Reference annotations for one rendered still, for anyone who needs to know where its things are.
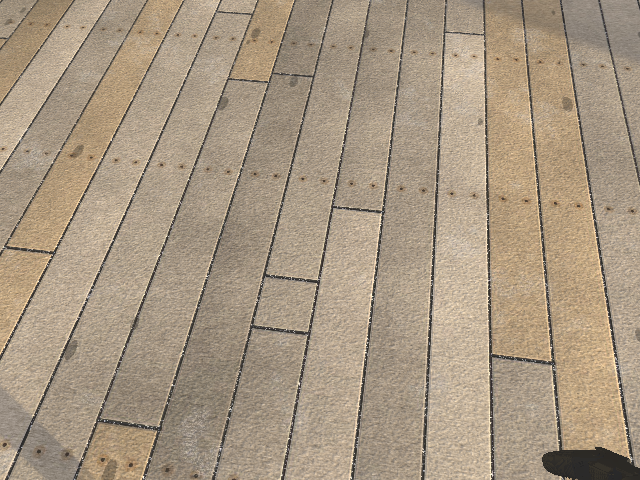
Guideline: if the right robot hand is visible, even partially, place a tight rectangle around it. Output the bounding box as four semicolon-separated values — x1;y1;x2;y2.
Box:
542;447;640;480

